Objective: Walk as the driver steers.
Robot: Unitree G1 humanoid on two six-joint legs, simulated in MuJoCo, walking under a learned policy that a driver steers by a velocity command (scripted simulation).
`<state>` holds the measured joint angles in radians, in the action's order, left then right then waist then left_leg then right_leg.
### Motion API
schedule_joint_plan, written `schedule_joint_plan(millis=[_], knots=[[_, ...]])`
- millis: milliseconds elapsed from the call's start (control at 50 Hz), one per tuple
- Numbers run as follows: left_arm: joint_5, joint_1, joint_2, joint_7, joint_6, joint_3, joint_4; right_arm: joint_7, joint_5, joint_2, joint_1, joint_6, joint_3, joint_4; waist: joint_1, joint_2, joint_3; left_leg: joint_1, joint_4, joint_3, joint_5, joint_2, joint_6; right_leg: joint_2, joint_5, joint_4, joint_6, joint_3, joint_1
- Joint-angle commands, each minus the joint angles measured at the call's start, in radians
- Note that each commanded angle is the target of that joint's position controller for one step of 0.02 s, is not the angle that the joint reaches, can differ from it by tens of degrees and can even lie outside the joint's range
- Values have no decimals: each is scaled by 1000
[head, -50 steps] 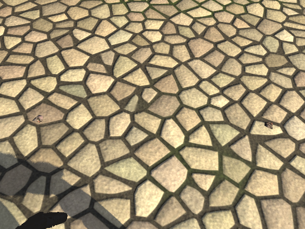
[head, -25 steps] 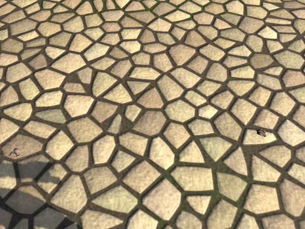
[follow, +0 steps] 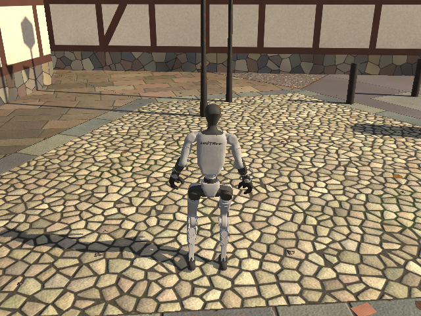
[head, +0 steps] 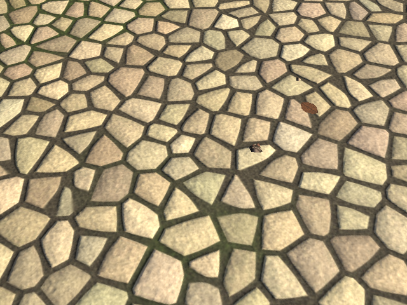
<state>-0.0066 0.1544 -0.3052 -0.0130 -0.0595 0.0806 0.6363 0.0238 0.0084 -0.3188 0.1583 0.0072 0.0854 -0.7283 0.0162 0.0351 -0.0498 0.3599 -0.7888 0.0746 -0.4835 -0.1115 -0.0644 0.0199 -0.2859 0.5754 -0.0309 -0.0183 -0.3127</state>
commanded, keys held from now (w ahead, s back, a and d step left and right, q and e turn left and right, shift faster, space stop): e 0.54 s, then no key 0.46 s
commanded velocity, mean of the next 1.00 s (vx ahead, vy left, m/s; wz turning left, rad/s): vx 0.00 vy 0.00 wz -0.44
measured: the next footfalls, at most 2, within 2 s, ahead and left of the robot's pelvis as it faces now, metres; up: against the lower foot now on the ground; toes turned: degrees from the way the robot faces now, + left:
left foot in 0.42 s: +0.09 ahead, +0.10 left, +0.00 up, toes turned -24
right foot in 0.80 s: -0.02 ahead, -0.13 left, +0.00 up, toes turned -23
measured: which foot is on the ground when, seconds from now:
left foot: up 0.00-0.40, down 0.42-1.00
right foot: down 0.00-0.42, up 0.44-0.78, down 0.80-1.00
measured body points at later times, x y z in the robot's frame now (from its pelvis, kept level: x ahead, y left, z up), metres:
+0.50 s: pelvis +0.01 +0.02 +0.01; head +0.05 +0.02 +0.46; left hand +0.26 +0.25 -0.09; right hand +0.09 -0.30 -0.07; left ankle +0.06 +0.13 -0.73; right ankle -0.03 -0.10 -0.69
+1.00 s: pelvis +0.00 -0.02 +0.01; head +0.00 -0.04 +0.46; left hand +0.25 +0.12 -0.08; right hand -0.01 -0.32 -0.11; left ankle +0.06 +0.11 -0.73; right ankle -0.06 -0.11 -0.73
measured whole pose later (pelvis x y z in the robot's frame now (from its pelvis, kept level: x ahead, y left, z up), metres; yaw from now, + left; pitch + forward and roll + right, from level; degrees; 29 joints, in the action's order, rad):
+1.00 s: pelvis +0.00 -0.02 +0.01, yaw -25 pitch +0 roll -1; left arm 0.02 0.15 -0.22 0.00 -0.01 0.02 0.68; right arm 0.01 0.01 -0.30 0.19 0.01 0.04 -0.76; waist 0.03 0.05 -0.03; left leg 0.24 -0.54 -0.01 -0.28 -0.06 -0.07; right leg 0.05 -0.28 0.50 -0.03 0.02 -0.21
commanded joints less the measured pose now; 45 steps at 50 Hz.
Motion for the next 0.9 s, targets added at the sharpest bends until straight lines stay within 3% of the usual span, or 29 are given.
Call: schedule_joint_plan(millis=[20, 40, 60, 80, 120, 200, 320, 360, 400, 420, 440, 460, 480, 500, 540, 580, 640, 680, 720, 760, 780, 800, 820, 840, 860, 900], knots=[[31, 102, -218, 6, 49, 55, -54, 8, -7, -110, -85, -18, 26, 117, -75, -195, 177, 337, -424, -135, -146, 69, -6, -355, 629, -214, -306, 437, 307], [13, 43, -194, 12, 55, 51, -55, 15, -8, -111, -65, -13, 30, 98, -44, -155, 143, 341, -396, -143, -56, 58, 2, -292, 535, -215, -244, 372, 272], [-4, 2, -168, 19, 53, 41, -62, 24, 1, -121, -58, -9, 35, 90, -30, -145, 125, 339, -364, -151, 5, 53, 0, -265, 503, -217, -210, 351, 246], [-8, -18, -162, 26, 48, 34, -66, 25, 6, -121, -41, -7, 37, 86, -13, -152, 126, 290, -365, -146, 53, 67, -7, -241, 520, -221, -203, 329, 199], [0, -18, -160, 34, 42, 31, -69, 19, 2, -99, -12, -10, 33, 80, -1, -157, 149, 246, -333, -139, 113, 92, -17, -216, 506, -224, -204, 317, 182], [-5, 3, -179, 45, 37, 38, -63, 14, -2, -69, -49, -15, 19, 92, -25, -166, 140, 211, -116, -152, 155, 113, -28, -195, 373, -216, -196, 359, 189], [-6, -14, -196, 33, 25, 45, -72, -7, -15, -82, -61, -33, 22, 107, -38, -198, 122, 73, 91, -166, 118, 151, -11, -183, 298, -193, -195, 491, 126], [-13, -27, -194, 30, 21, 44, -76, -15, -18, -84, -42, -42, 25, 108, -29, -202, 130, 23, 188, -167, 132, 159, 3, -172, 341, -166, -182, 535, 142], [-26, -57, -179, 36, 15, 40, -83, -19, -15, -85, 16, -51, 31, 91, 15, -188, 138, -116, 408, -152, 306, 147, 29, -123, 308, -114, -130, 530, 107], [-22, -28, -145, 39, 16, 30, -84, -14, -4, -130, 39, -50, 43, 91, 5, -121, 166, -238, 441, -229, 400, 31, 71, -76, 150, -37, -77, 484, 26], [-12, 42, -98, 35, 21, 19, -87, -7, 14, -212, -2, -39, 56, 107, -66, 145, 158, -318, 451, -443, 617, -171, 189, 75, -192, 159, -9, 294, -144], [-12, 28, -169, 37, 30, 42, -88, -11, 38, -187, 13, -38, 53, 108, -29, 225, 135, -268, 479, -584, 692, -296, 333, 106, -389, 393, 44, 191, -249], [-10, 50, -224, 37, 31, 63, -71, -8, 28, -139, -16, -40, 36, 122, -40, 140, 121, -241, 473, -525, 658, -287, 346, 49, -335, 545, 71, 193, -262], [-15, 60, -220, 38, 22, 70, -49, -3, 17, -103, -57, -38, 26, 128, -53, 99, 100, -219, 463, -423, 600, -218, 301, 35, -271, 601, 89, 179, -265], [-17, 69, -170, 40, 2, 60, -34, 6, -2, -84, -81, -32, 16, 134, -44, 93, 69, -221, 458, -305, 564, -150, 263, 22, -174, 656, 122, 155, -298], [-20, 28, -120, 36, 2, 43, -55, 11, 4, -92, -44, -23, 15, 121, -15, 112, 68, -234, 465, -242, 595, -115, 273, 21, -144, 581, 136, 109, -283], [-9, -11, -84, 32, 10, 22, -76, 9, 4, -118, -15, -12, 23, 107, 12, 137, 113, -298, 442, -223, 651, -136, 294, -5, -174, 395, 139, 82, -217], [-4, -17, -69, 26, 12, 10, -80, -1, -5, -140, -29, -7, 28, 105, 17, 153, 127, -271, 435, -205, 682, -145, 296, -16, -179, 258, 127, 46, -117], [-6, 1, -82, 22, 11, 12, -72, -9, -17, -150, -20, -4, 28, 93, 17, 163, 130, -260, 421, -212, 685, -154, 296, -8, -140, 135, 113, 17, -44], [-4, 62, -76, 15, 12, 13, -42, -12, -33, -140, -33, -2, 19, 82, -22, 145, 123, -217, 377, -193, 646, -136, 263, 8, 41, -107, 75, -16, 84], [0, 79, -84, 15, 13, 14, -34, -14, -40, -116, 3, -7, 9, 62, -31, 119, 117, -167, 355, -176, 580, -114, 212, 7, 156, -242, 45, -1, 182], [5, 92, -126, 22, 14, 19, -42, -19, -17, -75, 47, -17, -8, 49, -14, 19, 156, -77, 285, -129, 429, -65, 125, -92, 329, -246, 13, 129, 324], [20, 40, -197, 33, 12, 25, -64, -28, 28, -10, 78, -30, -31, 68, 49, -239, 165, 37, 185, -26, 102, 38, 28, -281, 530, -203, -98, 331, 339], [36, 25, -122, 24, 25, 6, -64, -16, 19, -48, -12, -26, -26, 80, -18, -234, 153, 0, 147, -74, -37, 41, 1, -320, 421, -230, -205, 364, 208], [41, -5, -88, 17, 40, -8, -59, -12, 5, -75, -31, -20, -19, 80, -12, -206, 114, -6, 128, -85, -12, 37, -3, -280, 333, -245, -199, 334, 182], [32, -30, -86, 19, 58, -11, -41, -6, 4, -73, -32, -12, -17, 60, -14, -226, 87, 8, 155, -97, 57, 41, -7, -225, 290, -242, -149, 288, 194]])
Keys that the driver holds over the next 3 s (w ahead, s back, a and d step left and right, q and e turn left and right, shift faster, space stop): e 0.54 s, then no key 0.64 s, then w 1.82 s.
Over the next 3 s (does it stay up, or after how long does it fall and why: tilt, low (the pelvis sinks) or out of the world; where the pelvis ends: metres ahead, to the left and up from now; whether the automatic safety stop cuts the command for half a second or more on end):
stays up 0.81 -0.38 0.00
